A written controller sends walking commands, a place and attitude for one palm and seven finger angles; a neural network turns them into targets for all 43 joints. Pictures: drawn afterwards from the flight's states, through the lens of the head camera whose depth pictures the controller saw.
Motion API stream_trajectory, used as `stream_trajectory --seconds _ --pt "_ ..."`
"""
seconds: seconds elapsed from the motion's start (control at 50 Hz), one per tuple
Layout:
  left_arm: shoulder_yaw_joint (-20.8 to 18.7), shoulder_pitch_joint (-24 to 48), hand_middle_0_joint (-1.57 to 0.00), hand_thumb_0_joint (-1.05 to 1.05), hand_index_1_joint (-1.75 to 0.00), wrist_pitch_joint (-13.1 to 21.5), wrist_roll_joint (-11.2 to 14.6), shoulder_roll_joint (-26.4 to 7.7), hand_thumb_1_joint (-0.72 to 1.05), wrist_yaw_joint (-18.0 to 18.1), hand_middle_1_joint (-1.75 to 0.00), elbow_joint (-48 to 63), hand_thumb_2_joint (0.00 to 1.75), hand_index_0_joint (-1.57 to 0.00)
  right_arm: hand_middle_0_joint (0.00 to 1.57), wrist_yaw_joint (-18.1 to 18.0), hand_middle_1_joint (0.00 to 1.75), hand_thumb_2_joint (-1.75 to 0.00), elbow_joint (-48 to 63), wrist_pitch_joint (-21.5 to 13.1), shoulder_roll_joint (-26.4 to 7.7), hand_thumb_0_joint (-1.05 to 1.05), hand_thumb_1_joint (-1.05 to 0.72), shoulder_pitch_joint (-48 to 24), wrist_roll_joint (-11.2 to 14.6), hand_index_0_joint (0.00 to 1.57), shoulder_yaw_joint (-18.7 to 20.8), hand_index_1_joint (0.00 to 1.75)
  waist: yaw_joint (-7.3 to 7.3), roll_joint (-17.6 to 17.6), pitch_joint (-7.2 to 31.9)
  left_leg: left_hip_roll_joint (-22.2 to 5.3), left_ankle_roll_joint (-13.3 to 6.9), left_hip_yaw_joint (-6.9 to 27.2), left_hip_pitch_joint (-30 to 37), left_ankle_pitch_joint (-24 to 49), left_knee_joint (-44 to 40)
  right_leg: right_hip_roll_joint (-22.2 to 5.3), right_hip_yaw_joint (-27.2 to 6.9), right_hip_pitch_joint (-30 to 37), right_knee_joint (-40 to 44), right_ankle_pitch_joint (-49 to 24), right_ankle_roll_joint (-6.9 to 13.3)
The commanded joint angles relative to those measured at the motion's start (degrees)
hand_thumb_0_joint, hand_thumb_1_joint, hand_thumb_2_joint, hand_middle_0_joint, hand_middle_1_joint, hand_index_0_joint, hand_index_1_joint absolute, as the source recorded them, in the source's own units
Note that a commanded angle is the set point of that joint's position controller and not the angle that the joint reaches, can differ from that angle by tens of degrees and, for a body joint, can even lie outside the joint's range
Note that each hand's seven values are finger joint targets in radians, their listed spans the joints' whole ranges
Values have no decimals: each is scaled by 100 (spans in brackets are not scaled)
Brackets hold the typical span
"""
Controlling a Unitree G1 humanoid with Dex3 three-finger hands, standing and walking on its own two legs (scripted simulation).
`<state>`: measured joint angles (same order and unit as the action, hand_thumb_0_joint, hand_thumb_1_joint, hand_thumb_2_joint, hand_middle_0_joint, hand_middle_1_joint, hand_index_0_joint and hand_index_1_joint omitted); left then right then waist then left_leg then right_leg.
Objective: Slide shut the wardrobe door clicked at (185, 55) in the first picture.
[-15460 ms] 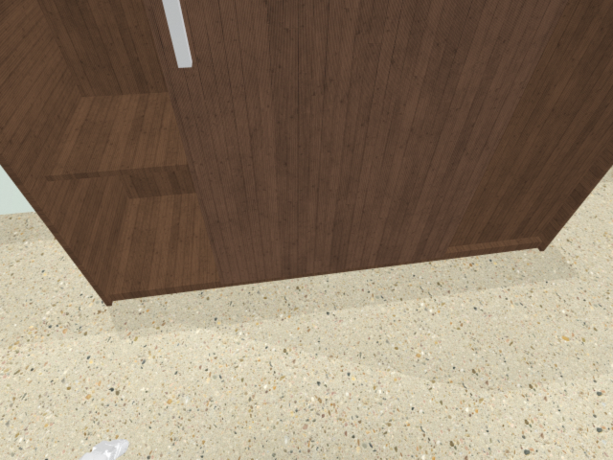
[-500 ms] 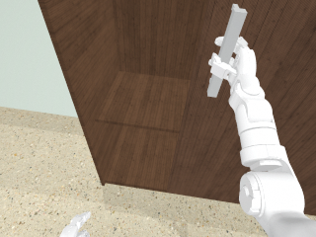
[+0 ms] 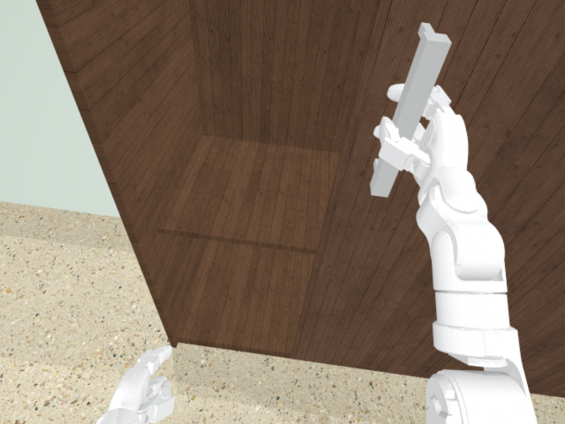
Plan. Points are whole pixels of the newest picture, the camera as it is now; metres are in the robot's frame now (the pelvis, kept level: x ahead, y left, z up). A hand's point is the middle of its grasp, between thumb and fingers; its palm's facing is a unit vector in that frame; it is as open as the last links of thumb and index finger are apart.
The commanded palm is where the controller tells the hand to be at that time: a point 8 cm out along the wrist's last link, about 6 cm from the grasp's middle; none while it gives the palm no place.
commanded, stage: tug the door sideways, standing still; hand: right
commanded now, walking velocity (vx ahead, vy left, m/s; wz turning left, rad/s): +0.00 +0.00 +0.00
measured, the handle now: (400, 118) +0.45 -0.12 +0.25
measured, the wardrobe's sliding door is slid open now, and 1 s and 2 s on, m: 0.41 0.41 0.26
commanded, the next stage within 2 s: step sideways, sliding the door along in 0.26 s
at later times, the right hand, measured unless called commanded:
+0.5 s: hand (387, 146) +0.40 -0.10 +0.23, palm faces +0.08 +0.99 -0.14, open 6.6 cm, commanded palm +0.39 -0.12 +0.24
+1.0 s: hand (380, 144) +0.41 -0.09 +0.23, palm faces +0.18 +0.98 -0.10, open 6.6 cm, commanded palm +0.39 -0.08 +0.23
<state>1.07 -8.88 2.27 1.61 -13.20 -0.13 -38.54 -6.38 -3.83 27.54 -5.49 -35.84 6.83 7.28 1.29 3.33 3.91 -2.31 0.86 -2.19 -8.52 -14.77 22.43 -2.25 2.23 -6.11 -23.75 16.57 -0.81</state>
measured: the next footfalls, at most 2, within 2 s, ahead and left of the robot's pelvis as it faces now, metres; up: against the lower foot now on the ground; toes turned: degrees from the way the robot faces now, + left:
left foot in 1.16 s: +0.18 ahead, +0.28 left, +0.00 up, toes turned -5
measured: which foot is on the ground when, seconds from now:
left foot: down 0.00-0.84, up 0.86-1.00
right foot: down 0.00-1.00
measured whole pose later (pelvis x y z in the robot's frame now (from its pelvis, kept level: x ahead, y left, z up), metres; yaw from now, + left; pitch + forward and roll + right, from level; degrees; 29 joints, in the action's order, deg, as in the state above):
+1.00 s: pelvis -0.03 +0.08 -0.02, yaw -9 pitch -5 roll +0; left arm -2.4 -7.2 2.1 2.7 -11.6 -0.7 -39.3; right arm -6.1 -26.6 -3.6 -10.6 -57.4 5.2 -1.0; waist 5.3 0.9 -16.5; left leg -2.2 -2.4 0.5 -27.2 -24.7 58.6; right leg -5.4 0.0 -10.4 -33.1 17.9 -3.2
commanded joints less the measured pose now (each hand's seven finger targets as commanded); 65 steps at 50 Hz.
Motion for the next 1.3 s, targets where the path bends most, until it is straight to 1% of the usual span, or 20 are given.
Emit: stream_trajectory --seconds 0.0,0.3,0.34,0.36,0.42,0.5,0.6,0.64,0.68,0.72,0.78,0.8,0.82,0.84,0.86,1.08,1.12,1.16,1.2,1.28 --pt "-135 714 -20 0 -30 245 31 -507 90 135 -30 644 90 -20 45 -34 140 -90 895 -239 -316 0 -90 -3606 33 45 -283 140 -206 -449 1809 279 -219 -190 637 3953 368 206 -51 703 -348 -3995 125" --pt "-148 583 -20 0 -30 314 -42 -322 90 18 -30 490 90 -20 45 -53 140 -90 -168 -1038 905 0 -90 -5052 -45 45 -1425 140 -454 -434 2125 255 -210 -168 112 3562 568 203 -315 1025 -556 -4020 119" --pt "-164 498 -20 0 -30 345 -62 -356 90 11 -30 431 90 -20 45 -63 140 -90 -294 -1138 815 0 -90 -5442 -33 45 -1362 140 -479 -447 2270 256 -200 -169 146 3700 636 206 -305 984 -578 -4123 138" --pt "-253 353 -20 0 -30 312 -107 -513 90 85 -30 704 90 -20 45 61 140 -90 572 -2261 -1088 0 -90 -5713 -421 45 -936 140 -334 -554 1877 -41 6 84 6 3425 538 -21 -190 472 -804 -3527 323" --pt "-318 129 -20 0 -30 230 -60 -426 90 185 -30 581 90 -20 45 277 140 -90 -242 -3208 -482 0 -90 -5001 -328 45 -1378 140 -295 -239 2224 -68 -23 -132 -551 2911 1295 -371 -622 935 -816 -4200 343" --pt "-261 425 -20 0 -30 156 -103 -300 90 189 -30 740 90 -20 45 342 140 -90 -18 -3518 -199 0 -90 -5479 -295 45 -1471 140 -526 901 1811 310 -157 30 -2556 -1273 2799 -1346 -1592 2681 -515 -4417 1039" --pt "-163 458 -20 0 -30 138 -6 -408 90 215 -30 673 90 -20 45 216 140 -90 -353 -3628 -631 0 -90 -5409 -312 45 -1100 140 -391 705 1385 205 -345 -5 -966 -491 1157 -1256 -981 1401 -886 -3480 835" --pt "-227 523 -20 0 -30 145 54 -465 90 246 -30 679 90 -20 45 266 140 -90 -401 -3645 -598 0 -90 -5465 -374 45 -1204 140 -315 -253 1548 -150 -507 384 894 713 122 -595 -183 -198 -1714 -1852 499" --pt "-330 581 -20 0 -30 218 94 -349 90 320 -30 496 90 -20 45 288 140 -90 -667 -3617 -680 0 -90 -5654 -413 45 -1162 140 -172 -2132 1158 -1488 -1349 2265 1182 46 -840 316 -186 -1763 -3529 1521 143" --pt "-363 419 -20 0 -30 387 73 -352 90 363 -30 258 90 -20 45 284 140 -90 -539 -3666 -432 0 -90 -5617 -351 45 -1218 140 -248 -1535 1046 -1467 -1567 1958 1283 1792 -370 48 -525 -1888 -3743 1280 151" --pt "-205 382 -20 0 -30 449 56 -114 90 299 -30 294 90 -20 45 316 140 -90 -366 -3878 203 0 -90 -6121 -460 45 -1854 140 -490 -871 1483 -722 -887 151 634 3072 1078 -31 69 225 -364 -543 160" --pt "-313 254 -20 0 -30 452 55 -357 90 256 -30 325 90 -20 45 311 140 -90 -328 -3927 214 0 -90 -6034 -425 45 -1932 140 -555 122 1763 -388 -527 -128 -756 2091 2257 -691 -576 1805 330 -2088 344" --pt "-478 287 -20 0 -30 378 85 -623 90 168 -30 479 90 -20 45 370 140 -90 -281 -3959 416 0 -90 -5985 -311 45 -2173 140 -497 1608 1863 28 -288 142 -2551 -822 3561 -2187 -2459 2930 140 -3720 940" --pt "-464 487 -20 0 -30 276 194 -541 90 -15 -30 595 90 -20 45 483 140 -90 -611 -3862 680 0 -90 -6114 -243 45 -2271 140 -367 991 1721 -100 -417 907 -2756 -1109 4521 -2607 -2726 2487 120 -3013 1367" --pt "-471 347 -20 0 -30 231 201 -388 90 12 -30 585 90 -20 45 497 140 -90 -221 -3901 497 0 -90 -6456 -293 45 -2155 140 -460 137 1265 -234 -397 870 -3447 -1262 4366 -2512 -2339 2992 -276 -4203 1512" --pt "-515 635 -20 0 -30 247 150 -501 90 -82 -30 941 90 -20 45 615 140 -90 31 -3898 159 0 -90 -5464 -372 45 -1918 140 -371 1286 1281 150 -167 -372 -746 131 1622 -1522 29 1435 -1212 -3846 538" --pt "-481 715 -20 0 -30 304 227 -440 90 -66 -30 887 90 -20 45 614 140 -90 222 -3837 -16 0 -90 -5172 -476 45 -1867 140 -272 527 1384 95 -194 -278 640 2188 503 -856 278 513 -2179 -2765 213" --pt "-403 820 -20 0 -30 433 127 -111 90 34 -30 639 90 -20 45 551 140 -90 472 -3656 -438 0 -90 -4991 -541 45 -1763 140 -424 -1196 1320 -970 -471 901 1056 4439 182 92 306 -732 -2404 393 -121" --pt "-466 854 -20 0 -30 491 150 -232 90 127 -30 536 90 -20 45 549 140 -90 958 -3568 -435 0 -90 -4661 -466 45 -1646 140 -338 -2268 1783 -955 -531 931 1068 4094 527 90 -169 -595 -1923 757 -1" --pt "-482 1198 -20 0 -30 757 80 -292 90 66 -30 835 90 -20 45 554 140 -90 2170 -3728 253 0 -90 -4321 -314 45 -2221 140 -230 1411 1913 47 38 -191 -879 1299 2043 -1179 -237 1826 -649 -5014 394"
